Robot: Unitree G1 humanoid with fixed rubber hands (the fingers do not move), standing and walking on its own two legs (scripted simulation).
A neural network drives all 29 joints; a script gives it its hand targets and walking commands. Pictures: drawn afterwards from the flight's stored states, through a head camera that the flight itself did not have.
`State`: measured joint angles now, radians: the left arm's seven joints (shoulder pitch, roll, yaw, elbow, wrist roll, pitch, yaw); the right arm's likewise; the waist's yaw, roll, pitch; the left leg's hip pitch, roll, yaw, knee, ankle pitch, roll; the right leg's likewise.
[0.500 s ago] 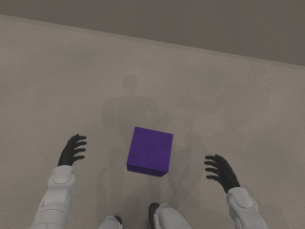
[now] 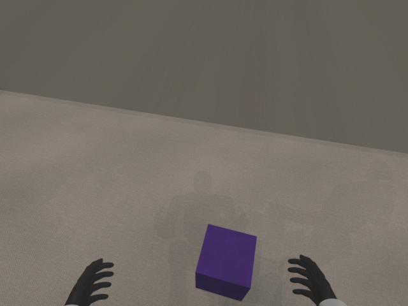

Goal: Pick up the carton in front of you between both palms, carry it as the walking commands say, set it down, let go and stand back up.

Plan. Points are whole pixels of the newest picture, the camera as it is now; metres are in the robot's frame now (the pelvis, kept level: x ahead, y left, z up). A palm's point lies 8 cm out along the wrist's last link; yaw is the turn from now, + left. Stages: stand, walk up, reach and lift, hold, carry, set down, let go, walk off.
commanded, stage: let go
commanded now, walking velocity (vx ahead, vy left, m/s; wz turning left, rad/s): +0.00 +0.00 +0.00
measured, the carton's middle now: (224, 263) +0.40 -0.10 -0.65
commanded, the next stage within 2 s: stand in 0.32 s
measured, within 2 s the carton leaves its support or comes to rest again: neither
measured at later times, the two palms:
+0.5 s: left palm out of the picture +0.11 +0.26 -0.08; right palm out of the picture +0.13 -0.28 -0.09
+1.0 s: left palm out of the picture +0.09 +0.24 -0.09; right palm out of the picture +0.10 -0.31 -0.12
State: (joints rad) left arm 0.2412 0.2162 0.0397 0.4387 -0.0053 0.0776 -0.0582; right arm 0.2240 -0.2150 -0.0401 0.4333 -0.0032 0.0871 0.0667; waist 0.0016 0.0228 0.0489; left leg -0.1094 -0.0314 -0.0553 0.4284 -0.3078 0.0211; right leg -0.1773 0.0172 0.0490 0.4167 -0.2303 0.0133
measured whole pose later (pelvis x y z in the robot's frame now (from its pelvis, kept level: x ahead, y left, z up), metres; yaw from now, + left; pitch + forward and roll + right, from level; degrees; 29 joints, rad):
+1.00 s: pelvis -0.01 -0.04 -0.01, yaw +1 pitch -2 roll +0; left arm 0.19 0.27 0.06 0.82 0.02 -0.01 0.03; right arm 0.23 -0.31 -0.04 0.78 -0.02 -0.01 -0.04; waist 0.01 0.05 0.04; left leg -0.12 0.00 -0.09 0.48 -0.32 -0.03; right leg -0.21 0.05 0.01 0.51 -0.27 -0.04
